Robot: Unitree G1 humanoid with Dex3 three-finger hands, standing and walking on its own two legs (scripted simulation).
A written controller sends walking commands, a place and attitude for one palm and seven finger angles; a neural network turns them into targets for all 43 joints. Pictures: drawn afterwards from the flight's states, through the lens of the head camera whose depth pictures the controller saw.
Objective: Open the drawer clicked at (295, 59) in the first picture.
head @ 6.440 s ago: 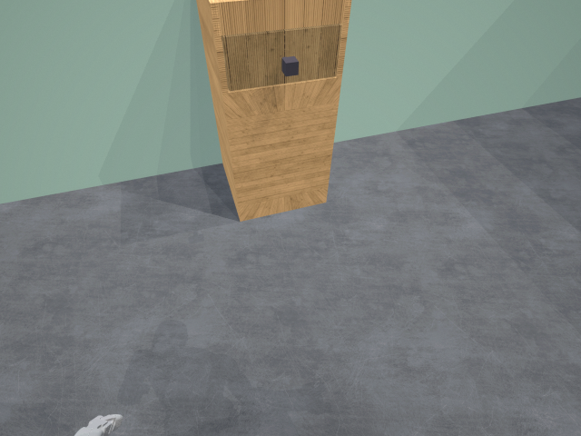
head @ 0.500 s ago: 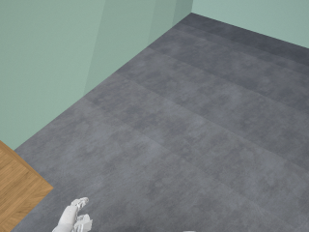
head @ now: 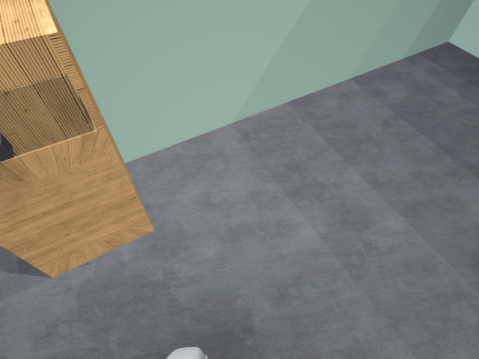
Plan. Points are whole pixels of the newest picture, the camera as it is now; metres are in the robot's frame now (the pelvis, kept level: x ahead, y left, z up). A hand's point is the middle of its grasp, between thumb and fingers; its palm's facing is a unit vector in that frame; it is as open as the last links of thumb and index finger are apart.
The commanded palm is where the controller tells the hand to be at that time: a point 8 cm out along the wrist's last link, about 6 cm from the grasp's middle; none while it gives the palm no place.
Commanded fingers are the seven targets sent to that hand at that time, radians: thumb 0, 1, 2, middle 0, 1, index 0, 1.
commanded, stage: turn to face it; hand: left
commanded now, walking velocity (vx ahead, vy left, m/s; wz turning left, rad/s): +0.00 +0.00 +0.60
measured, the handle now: out of the picture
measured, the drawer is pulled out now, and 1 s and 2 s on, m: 0.00 0.00 0.00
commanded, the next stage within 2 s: take the last steps up to it in 0.90 s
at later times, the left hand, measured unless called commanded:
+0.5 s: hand out of the picture +0.10 +0.27 -0.14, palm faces +0.26 -0.94 -0.23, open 7.4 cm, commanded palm none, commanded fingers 0.00 0.90 0.90 -0.20 -0.30 -0.20 -0.30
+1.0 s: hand out of the picture -0.02 +0.18 -0.14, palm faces +0.51 -0.81 -0.28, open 7.4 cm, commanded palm none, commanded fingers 0.00 0.90 0.90 -0.20 -0.30 -0.20 -0.30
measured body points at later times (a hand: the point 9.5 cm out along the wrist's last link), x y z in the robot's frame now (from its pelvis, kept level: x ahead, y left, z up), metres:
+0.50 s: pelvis +0.02 +0.04 +0.01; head +0.04 +0.07 +0.46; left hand +0.09 +0.32 -0.12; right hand +0.12 -0.20 -0.12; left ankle +0.00 +0.11 -0.73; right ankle +0.06 -0.13 -0.66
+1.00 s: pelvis +0.02 -0.02 +0.01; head +0.05 -0.04 +0.46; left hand -0.04 +0.23 -0.11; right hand +0.19 -0.23 -0.15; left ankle -0.09 +0.12 -0.64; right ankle +0.07 -0.11 -0.73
